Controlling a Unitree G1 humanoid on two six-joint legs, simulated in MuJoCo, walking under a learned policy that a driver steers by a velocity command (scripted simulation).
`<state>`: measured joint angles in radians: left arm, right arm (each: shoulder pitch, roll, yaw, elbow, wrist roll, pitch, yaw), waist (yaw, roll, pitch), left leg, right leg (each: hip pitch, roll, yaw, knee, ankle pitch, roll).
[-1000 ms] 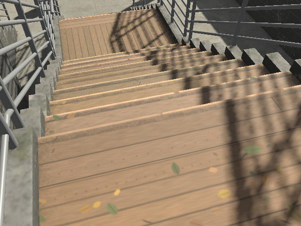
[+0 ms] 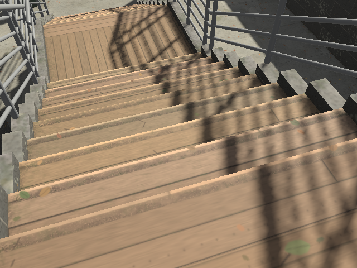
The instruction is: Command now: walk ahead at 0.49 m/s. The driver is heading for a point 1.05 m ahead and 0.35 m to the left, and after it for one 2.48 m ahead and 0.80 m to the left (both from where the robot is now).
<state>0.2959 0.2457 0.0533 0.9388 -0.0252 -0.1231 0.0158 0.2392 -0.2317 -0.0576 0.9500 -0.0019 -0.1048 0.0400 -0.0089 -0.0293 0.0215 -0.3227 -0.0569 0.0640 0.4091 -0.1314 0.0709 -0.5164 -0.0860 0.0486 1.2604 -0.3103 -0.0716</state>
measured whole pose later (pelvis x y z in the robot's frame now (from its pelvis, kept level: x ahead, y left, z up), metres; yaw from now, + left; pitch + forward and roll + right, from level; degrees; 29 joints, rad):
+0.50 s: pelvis +0.28 -0.09 +0.00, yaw +6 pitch +1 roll +1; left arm 0.14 0.22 0.03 0.88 0.05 -0.11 0.00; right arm 0.35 -0.20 -0.03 0.99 -0.06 -0.11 0.03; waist -0.02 -0.01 0.02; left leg -0.37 0.03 -0.07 1.10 -0.35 0.07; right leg -0.30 -0.02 -0.10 0.43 -0.14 -0.05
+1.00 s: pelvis +0.50 -0.01 -0.02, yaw +21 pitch +2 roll -1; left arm 0.45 0.18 0.03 1.06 0.09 -0.11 0.01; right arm 0.10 -0.20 -0.05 0.88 -0.04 -0.07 0.06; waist 0.02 0.03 -0.02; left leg -0.46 0.00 0.03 0.59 -0.11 0.09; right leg 0.14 -0.08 -0.36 0.37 -0.43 0.05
